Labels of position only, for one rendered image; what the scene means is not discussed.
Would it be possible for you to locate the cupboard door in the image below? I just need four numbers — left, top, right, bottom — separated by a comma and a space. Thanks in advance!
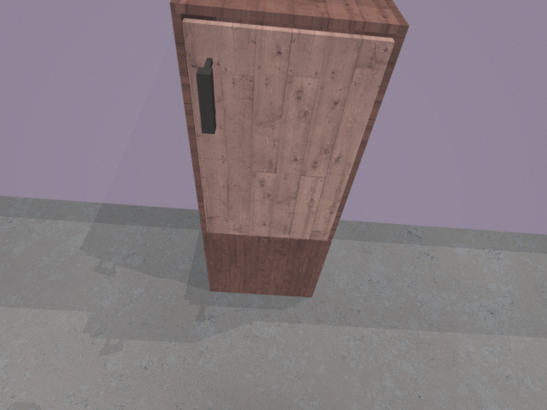
182, 18, 395, 241

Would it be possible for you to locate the handle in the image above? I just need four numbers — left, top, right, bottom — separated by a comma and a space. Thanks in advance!
196, 58, 216, 134

